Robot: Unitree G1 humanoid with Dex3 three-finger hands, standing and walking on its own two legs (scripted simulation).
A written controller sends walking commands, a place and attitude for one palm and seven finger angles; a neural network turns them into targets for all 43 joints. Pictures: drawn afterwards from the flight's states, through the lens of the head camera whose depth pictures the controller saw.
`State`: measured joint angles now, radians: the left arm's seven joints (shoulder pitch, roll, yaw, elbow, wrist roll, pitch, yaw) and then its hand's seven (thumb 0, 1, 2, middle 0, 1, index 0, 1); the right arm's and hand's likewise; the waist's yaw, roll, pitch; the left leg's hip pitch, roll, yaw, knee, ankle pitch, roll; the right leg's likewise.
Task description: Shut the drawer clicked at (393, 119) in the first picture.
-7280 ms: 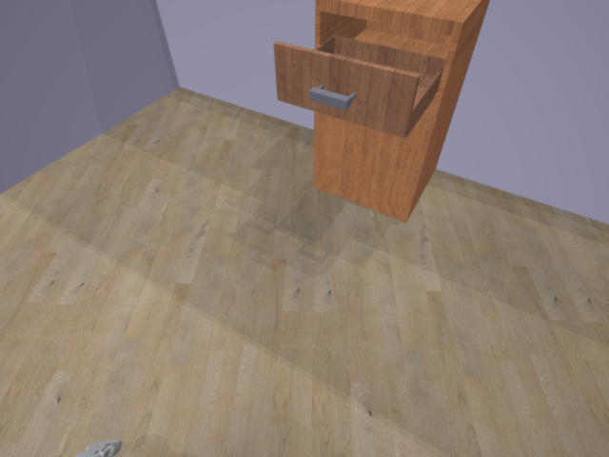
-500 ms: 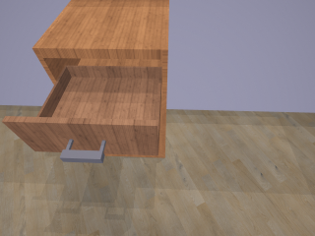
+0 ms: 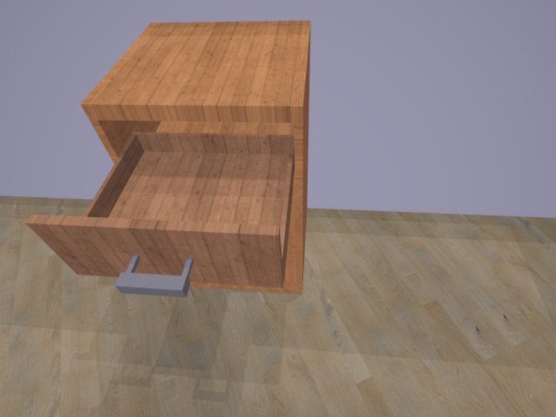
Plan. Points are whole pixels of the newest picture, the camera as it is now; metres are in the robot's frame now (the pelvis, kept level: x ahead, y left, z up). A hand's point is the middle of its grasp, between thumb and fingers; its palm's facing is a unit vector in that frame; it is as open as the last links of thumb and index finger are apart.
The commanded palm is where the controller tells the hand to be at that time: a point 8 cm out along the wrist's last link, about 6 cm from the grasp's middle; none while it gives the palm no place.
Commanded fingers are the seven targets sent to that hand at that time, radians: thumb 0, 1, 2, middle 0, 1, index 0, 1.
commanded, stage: shuffle to correct the standing spot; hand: left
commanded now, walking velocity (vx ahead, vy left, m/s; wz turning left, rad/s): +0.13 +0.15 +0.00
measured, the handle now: (157, 273) +0.36 +0.25 -0.05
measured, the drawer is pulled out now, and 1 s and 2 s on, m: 0.30 0.30 0.30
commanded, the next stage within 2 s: come to a stop and stand still in 0.22 s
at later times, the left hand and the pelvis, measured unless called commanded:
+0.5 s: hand out of the picture +0.03 +0.21 -0.18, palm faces +0.05 -0.97 -0.24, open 7.4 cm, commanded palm none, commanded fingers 0.00 0.90 0.90 -0.20 -0.30 -0.20 -0.30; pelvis +0.03 +0.03 -0.01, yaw +1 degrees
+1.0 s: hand out of the picture +0.05 +0.20 -0.17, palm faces +0.02 -0.97 -0.24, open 7.4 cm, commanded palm none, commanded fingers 0.00 0.90 0.90 -0.20 -0.30 -0.20 -0.30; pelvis -0.01 +0.01 +0.00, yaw +2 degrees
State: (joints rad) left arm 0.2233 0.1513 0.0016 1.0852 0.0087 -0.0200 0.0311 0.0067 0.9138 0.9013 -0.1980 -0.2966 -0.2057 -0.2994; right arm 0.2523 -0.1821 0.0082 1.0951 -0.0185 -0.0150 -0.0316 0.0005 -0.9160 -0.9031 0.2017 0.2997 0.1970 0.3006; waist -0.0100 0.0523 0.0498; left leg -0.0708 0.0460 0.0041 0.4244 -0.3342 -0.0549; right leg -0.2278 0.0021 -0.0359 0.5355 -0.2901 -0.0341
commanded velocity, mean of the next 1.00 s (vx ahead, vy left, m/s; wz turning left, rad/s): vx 0.02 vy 0.02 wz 0.00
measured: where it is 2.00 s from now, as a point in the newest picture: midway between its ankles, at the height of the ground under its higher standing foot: outside the picture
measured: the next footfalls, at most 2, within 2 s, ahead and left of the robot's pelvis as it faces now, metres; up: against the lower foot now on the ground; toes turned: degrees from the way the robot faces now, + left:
none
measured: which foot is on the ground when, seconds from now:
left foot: down 0.00-1.00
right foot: down 0.00-1.00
